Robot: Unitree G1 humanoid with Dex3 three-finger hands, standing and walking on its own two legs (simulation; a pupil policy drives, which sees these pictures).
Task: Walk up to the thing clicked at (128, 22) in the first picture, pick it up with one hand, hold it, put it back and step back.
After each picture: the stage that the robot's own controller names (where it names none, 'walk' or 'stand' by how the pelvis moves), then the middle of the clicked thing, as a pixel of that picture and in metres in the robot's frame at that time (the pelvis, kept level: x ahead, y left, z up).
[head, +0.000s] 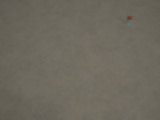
stand; (128, 20) +1.81 -0.63 -0.72
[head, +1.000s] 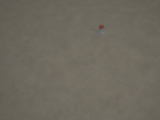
walk; (101, 30) +1.74 -0.12 -0.69
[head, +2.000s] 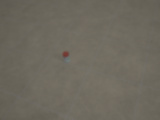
walk; (66, 57) +1.13 +0.28 -0.71
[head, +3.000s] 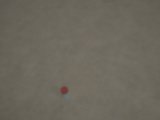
walk; (65, 93) +0.73 +0.26 -0.72
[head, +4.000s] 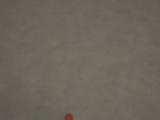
walk; out of the picture +0.48 +0.17 -0.71
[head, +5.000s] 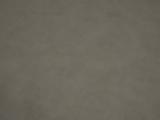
stand; out of the picture +0.37 +0.18 -0.71
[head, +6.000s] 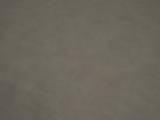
stand; out of the picture +0.36 +0.15 -0.72
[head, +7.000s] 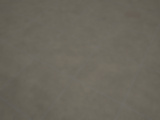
stand; out of the picture +0.35 +0.16 -0.71
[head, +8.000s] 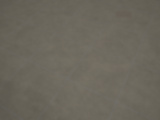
stand; out of the picture +0.36 +0.19 -0.72
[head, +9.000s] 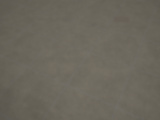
stand; out of the picture +0.34 +0.20 -0.72
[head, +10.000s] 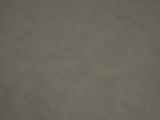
stand; out of the picture +0.33 +0.20 -0.73
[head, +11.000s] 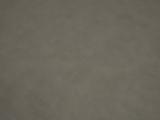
stand; out of the picture +0.33 +0.19 -0.73
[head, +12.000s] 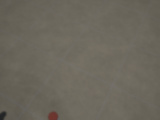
go down; (54, 118) +0.37 +0.19 -0.67
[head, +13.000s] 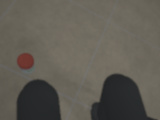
go down; (26, 64) +0.43 +0.21 -0.29
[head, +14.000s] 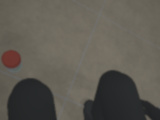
close in; (12, 62) +0.42 +0.22 -0.27
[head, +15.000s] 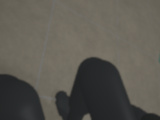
close in; out of the picture +0.42 +0.24 -0.22
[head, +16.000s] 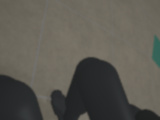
close; out of the picture +0.41 +0.25 -0.23
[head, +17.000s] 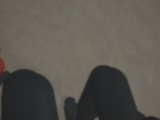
lift; out of the picture +0.36 +0.23 -0.18
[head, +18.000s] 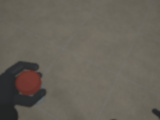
lift; (32, 89) +0.32 +0.18 +0.01
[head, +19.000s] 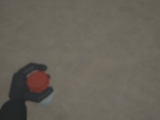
hold; (41, 89) +0.33 +0.16 +0.02
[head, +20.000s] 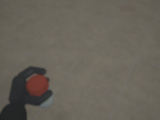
hold; (41, 92) +0.32 +0.16 +0.01
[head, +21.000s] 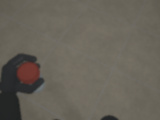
crouch; (32, 78) +0.37 +0.18 -0.05
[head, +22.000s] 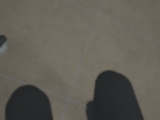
lower; out of the picture +0.48 +0.24 -0.08
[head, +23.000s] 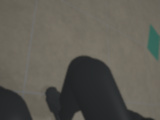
lower; out of the picture +0.45 +0.25 -0.23
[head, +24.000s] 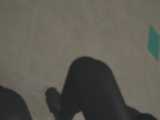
lower; out of the picture +0.44 +0.26 -0.23
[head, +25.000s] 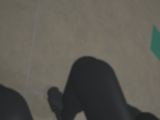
lower; out of the picture +0.44 +0.26 -0.23
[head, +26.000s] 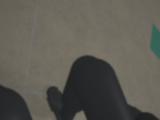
lower; out of the picture +0.45 +0.27 -0.23
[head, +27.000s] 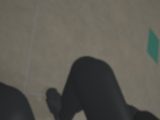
open; out of the picture +0.44 +0.25 -0.23
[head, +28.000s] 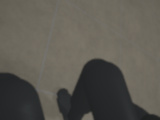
stand; out of the picture +0.43 +0.24 -0.24
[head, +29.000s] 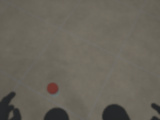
walk; (53, 90) +0.42 +0.17 -0.51
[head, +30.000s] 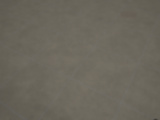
stand; out of the picture +0.39 +0.16 -0.66
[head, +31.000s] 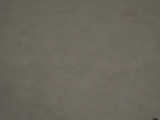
stand; out of the picture +0.39 +0.16 -0.67
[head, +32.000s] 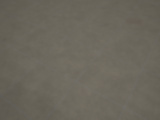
stand; out of the picture +0.40 +0.15 -0.71
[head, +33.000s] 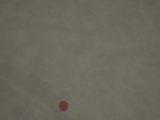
walk; (63, 107) +0.43 +0.11 -0.70
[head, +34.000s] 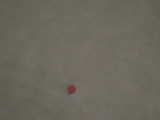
walk; (72, 91) +0.55 +0.11 -0.69
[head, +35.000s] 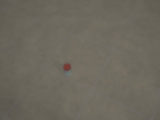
walk; (67, 69) +0.81 +0.16 -0.69
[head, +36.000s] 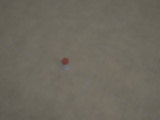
stand; (65, 64) +0.97 +0.18 -0.71
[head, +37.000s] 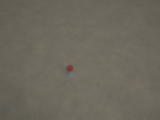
stand; (70, 71) +0.97 +0.17 -0.72
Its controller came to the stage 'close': yes
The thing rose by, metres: 0.72
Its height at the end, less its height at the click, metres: +0.00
